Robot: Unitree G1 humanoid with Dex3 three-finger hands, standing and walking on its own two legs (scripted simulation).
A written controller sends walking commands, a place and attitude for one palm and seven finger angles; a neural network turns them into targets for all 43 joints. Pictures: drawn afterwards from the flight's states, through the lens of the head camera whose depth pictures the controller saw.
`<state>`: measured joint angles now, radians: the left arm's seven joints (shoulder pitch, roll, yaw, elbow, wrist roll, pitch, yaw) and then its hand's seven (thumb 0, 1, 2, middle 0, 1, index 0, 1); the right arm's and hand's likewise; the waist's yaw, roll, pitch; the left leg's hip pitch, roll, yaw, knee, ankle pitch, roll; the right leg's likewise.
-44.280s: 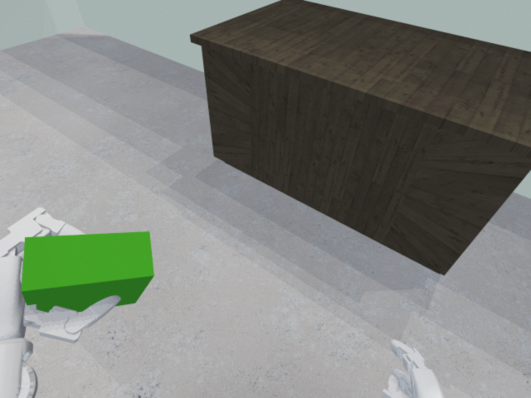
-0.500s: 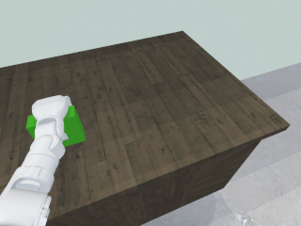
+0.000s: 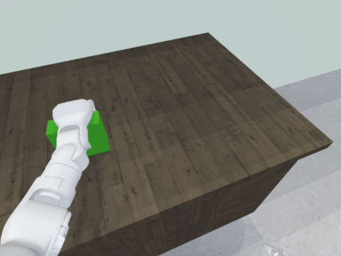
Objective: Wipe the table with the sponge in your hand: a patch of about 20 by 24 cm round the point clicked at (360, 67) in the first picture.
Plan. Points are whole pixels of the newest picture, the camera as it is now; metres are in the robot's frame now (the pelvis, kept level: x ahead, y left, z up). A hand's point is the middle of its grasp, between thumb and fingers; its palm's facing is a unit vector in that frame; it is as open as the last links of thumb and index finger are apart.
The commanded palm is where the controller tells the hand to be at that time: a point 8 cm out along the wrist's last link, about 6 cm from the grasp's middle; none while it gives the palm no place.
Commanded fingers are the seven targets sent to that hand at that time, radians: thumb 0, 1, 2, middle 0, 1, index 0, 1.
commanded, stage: slide across to the middle lane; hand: left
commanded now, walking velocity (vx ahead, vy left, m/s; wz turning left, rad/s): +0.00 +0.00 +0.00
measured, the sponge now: (83, 140) +0.40 +0.27 +0.02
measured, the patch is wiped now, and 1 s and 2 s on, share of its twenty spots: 0.50 0.50 0.65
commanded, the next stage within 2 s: wipe back along the middle lane in 0.32 s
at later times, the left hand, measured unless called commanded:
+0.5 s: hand (102, 127) +0.42 +0.21 +0.07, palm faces -0.05 -0.04 -1.00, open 9.7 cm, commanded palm +0.39 +0.20 +0.11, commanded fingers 0.00 0.10 1.30 -1.20 -1.60 -1.20 -1.60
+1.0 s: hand (102, 139) +0.38 +0.20 +0.06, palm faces -0.03 -0.04 -1.00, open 9.7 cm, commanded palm +0.35 +0.18 +0.10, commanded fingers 0.00 0.10 1.30 -1.20 -1.60 -1.20 -1.60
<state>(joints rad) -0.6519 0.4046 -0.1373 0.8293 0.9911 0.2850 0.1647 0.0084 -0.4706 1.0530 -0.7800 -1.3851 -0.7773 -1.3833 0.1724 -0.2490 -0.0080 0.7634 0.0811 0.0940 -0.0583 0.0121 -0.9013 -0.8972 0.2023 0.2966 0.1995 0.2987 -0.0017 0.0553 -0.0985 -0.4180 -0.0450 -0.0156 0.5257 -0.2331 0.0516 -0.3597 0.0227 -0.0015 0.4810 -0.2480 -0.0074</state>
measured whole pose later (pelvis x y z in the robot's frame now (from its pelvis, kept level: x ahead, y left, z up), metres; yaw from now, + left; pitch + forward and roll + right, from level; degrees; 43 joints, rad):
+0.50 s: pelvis +0.01 -0.02 +0.00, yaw +0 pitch +7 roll -1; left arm -0.66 0.29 -0.21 0.82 0.98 0.43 0.18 0.00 -0.47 1.05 -0.78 -1.39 -0.77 -1.39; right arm 0.11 -0.26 0.00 0.75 0.07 0.13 -0.04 0.01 -0.90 -0.90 0.20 0.30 0.20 0.30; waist 0.01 0.06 -0.11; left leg -0.38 -0.03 -0.02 0.51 -0.25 0.03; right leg -0.33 0.04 -0.01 0.48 -0.26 -0.03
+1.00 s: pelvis +0.00 -0.02 +0.00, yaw +0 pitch +4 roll +0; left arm -0.51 0.27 -0.28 0.64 0.97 0.51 0.16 0.01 -0.45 1.05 -0.74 -1.43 -0.74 -1.42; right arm 0.07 -0.27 0.01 0.71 0.09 0.17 -0.05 0.01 -0.90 -0.90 0.20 0.30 0.20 0.30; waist 0.03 0.07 -0.11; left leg -0.32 -0.03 -0.01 0.48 -0.23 0.03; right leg -0.28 0.04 0.00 0.46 -0.25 -0.03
